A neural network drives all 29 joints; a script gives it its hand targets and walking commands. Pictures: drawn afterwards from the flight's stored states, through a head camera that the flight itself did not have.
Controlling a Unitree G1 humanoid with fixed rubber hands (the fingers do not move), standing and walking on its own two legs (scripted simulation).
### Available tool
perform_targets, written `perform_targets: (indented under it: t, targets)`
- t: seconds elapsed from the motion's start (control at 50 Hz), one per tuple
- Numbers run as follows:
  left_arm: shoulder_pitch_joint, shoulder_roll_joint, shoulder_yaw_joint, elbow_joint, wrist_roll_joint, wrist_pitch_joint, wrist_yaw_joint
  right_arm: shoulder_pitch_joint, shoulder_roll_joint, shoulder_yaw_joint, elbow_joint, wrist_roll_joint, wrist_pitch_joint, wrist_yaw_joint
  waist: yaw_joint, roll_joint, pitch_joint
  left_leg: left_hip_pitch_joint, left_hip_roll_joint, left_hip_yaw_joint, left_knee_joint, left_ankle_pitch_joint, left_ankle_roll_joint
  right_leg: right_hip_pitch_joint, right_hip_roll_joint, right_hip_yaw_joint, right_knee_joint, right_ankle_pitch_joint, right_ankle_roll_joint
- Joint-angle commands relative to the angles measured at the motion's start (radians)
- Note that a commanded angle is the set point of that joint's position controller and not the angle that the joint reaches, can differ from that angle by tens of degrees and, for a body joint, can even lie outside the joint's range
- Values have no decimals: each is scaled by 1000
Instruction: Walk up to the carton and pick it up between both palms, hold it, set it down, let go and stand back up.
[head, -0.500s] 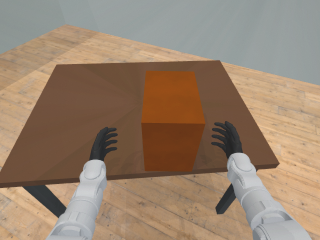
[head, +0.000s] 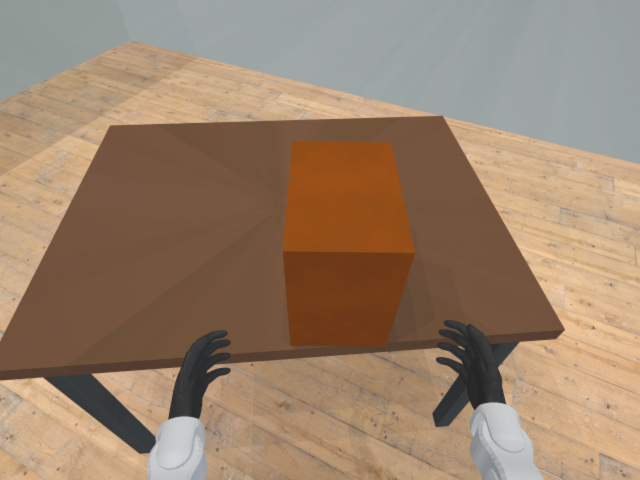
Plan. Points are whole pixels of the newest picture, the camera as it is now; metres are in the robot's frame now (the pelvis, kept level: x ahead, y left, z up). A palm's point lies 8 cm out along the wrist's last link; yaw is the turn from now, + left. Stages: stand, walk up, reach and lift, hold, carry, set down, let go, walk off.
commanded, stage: set down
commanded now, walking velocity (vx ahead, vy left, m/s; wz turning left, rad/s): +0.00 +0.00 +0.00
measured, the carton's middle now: (339, 245) +0.48 -0.04 -0.01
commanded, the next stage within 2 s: let go in 1.06 s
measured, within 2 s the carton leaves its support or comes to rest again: neither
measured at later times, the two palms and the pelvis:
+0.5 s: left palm (173, 432) +0.21 +0.20 -0.06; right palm (483, 412) +0.21 -0.21 -0.05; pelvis +0.03 +0.00 +0.00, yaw +0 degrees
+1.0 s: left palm (161, 468) +0.18 +0.21 -0.08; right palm (491, 443) +0.18 -0.22 -0.07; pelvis +0.02 +0.00 +0.00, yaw +0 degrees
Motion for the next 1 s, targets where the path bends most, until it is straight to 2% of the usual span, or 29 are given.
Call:
perform_targets:
  t: [0.0, 0.02, 0.04, 0.08, 0.1, 0.12, 0.14, 0.16, 0.2, 0.26, 0.28, 0.3, 0.32, 0.34, 0.36, 0.38, 0.5, 0.52, 0.54, 0.62, 0.68, 0.74, 0.8, 0.82, 0.86, 0.88, 0.9, 0.94, 0.98]
  targets:
    - [-109, 60, -70, -139, -22, -47, 9, -43, -109, -41, -180, -57, -71, 17, 37, -7, -80, 104, -59, 58, -105, -36, -4, 119, 31, 9, -42, -122, -38]
    - [-118, 66, -69, -166, -25, -45, 11, -55, -106, -46, -208, -62, -73, 18, 43, -5, -89, 99, -59, 53, -110, -44, -1, 129, 31, 6, -43, -123, -40]
    - [-87, 77, -62, -145, -13, -28, 7, -27, -94, -34, -166, -63, -62, 18, 42, -5, -51, 97, -60, 56, -105, -62, 4, 135, 25, 8, -45, -139, -38]
    - [-77, 81, -52, -139, -9, -11, 5, -14, -106, -38, -157, -75, -53, 21, 42, -9, -43, 110, -55, 60, -114, -54, 6, 145, 27, 3, -45, -142, -37]
    - [-43, 89, -38, -119, 2, 3, 0, 9, -100, -28, -139, -72, -45, 20, 56, -2, -37, 102, -54, 68, -117, -45, 5, 158, 25, 12, -46, -134, -36]
    - [-36, 85, -41, -136, 3, 8, -5, 26, -96, -30, -146, -74, -46, 16, 50, -6, -33, 111, -59, 72, -118, -35, 6, 166, 25, 11, -49, -125, -35]
    - [-37, 92, -31, -177, -2, 8, -1, 23, -101, -31, -179, -70, -50, 20, 56, -4, -54, 119, -58, 74, -116, -5, 7, 170, 27, 6, -44, -98, -34]
    - [-19, 89, -32, -162, -1, 14, -8, 51, -92, -21, -163, -74, -48, 16, 54, -13, -42, 126, -59, 74, -112, 8, 8, 174, 26, 15, -50, -89, -34]
    - [-29, 100, -30, -213, -3, 30, -6, 50, -96, -37, -161, -82, -45, 18, 51, 17, -65, 148, -56, 70, -110, 44, -1, 175, 32, 4, -44, -65, -35]
    - [32, 108, -19, -230, 1, 52, -13, 99, -89, -33, -174, -87, -47, 17, 58, 15, -55, 160, -60, 79, -103, 120, 2, 196, 30, 9, -44, 7, -29]
    - [48, 107, -19, -224, -2, 58, -19, 107, -95, -34, -156, -90, -46, 16, 47, 20, -41, 177, -62, 76, -99, 137, -5, 184, 32, 4, -47, 20, -30]
    - [64, 120, -4, -215, 14, 78, -24, 108, -97, -30, -143, -93, -39, 18, 55, 25, -59, 196, -59, 84, -99, 170, -8, 194, 36, 0, -47, 40, -30]
    - [64, 123, -7, -247, -1, 74, -26, 123, -90, -33, -158, -88, -46, 15, 54, 37, -49, 194, -64, 80, -93, 177, -8, 190, 30, 9, -50, 41, -29]
    - [86, 118, -5, -212, 8, 94, -32, 126, -94, -29, -124, -98, -38, 15, 50, 29, -33, 206, -65, 86, -99, 181, -10, 183, 33, 3, -55, 43, -29]
    - [93, 123, 2, -261, 1, 91, -31, 137, -94, -38, -182, -99, -46, 16, 65, 28, -55, 207, -63, 87, -100, 206, -12, 202, 34, 7, -52, 69, -30]
    - [110, 134, 6, -225, 1, 109, -39, 149, -94, -31, -150, -103, -38, 13, 59, 24, -34, 203, -71, 92, -94, 203, -9, 203, 31, 9, -54, 78, -23]
    - [184, 143, 52, -254, 43, 176, -49, 199, -114, -38, -141, -117, -25, 18, 66, 51, -35, 256, -69, 89, -88, 320, -25, 219, 42, 2, -58, 160, -26]
    - [190, 142, 58, -253, 46, 194, -56, 204, -120, -42, -132, -124, -19, 17, 64, 41, -29, 262, -72, 95, -88, 327, -26, 218, 44, 6, -65, 164, -24]
    - [188, 151, 64, -224, 47, 212, -67, 210, -107, -38, -109, -141, -7, 8, 54, 34, -14, 264, -73, 102, -88, 322, -25, 216, 41, 11, -67, 171, -23]
    - [206, 166, 89, -300, 64, 250, -67, 219, -108, -51, -174, -155, 11, 10, 68, 33, -6, 274, -75, 100, -95, 341, -20, 225, 44, -2, -68, 188, -17]
    - [181, 173, 87, -312, 63, 283, -72, 200, -92, -60, -180, -179, 33, 4, 61, 33, 20, 259, -71, 102, -104, 311, -12, 217, 40, 2, -71, 164, -21]
    - [167, 180, 81, -270, 66, 325, -77, 174, -93, -59, -164, -195, 70, 7, 58, 39, 61, 244, -74, 113, -124, 228, -6, 202, 34, 2, -81, 101, -19]
    - [162, 180, 81, -310, 65, 344, -72, 159, -87, -77, -191, -211, 98, 9, 59, 29, 70, 224, -70, 111, -135, 199, -3, 201, 32, 0, -86, 79, -20]
    - [158, 170, 72, -269, 74, 358, -70, 143, -104, -77, -165, -213, 108, 15, 58, 55, 84, 228, -69, 113, -142, 200, -4, 187, 35, -5, -82, 69, -25]
    - [157, 171, 74, -224, 89, 390, -71, 139, -112, -74, -123, -223, 133, 21, 52, 56, 104, 230, -71, 117, -148, 176, -6, 180, 36, -7, -91, 38, -24]
    - [149, 176, 79, -262, 86, 391, -68, 128, -110, -83, -152, -225, 137, 24, 62, 54, 87, 213, -70, 116, -151, 172, -4, 193, 37, -6, -84, 42, -25]
    - [159, 174, 82, -204, 94, 410, -69, 128, -120, -82, -105, -236, 152, 25, 53, 44, 103, 212, -71, 118, -157, 164, -4, 182, 38, -11, -85, 27, -23]
    - [120, 177, 85, -260, 93, 413, -56, 92, -131, -100, -151, -243, 159, 35, 69, 54, 74, 198, -67, 120, -159, 153, -6, 188, 38, -16, -75, 22, -27]
    - [111, 186, 82, -248, 89, 417, -55, 91, -133, -103, -159, -254, 163, 38, 66, 30, 56, 193, -67, 126, -158, 146, -1, 189, 42, -21, -73, 29, -23]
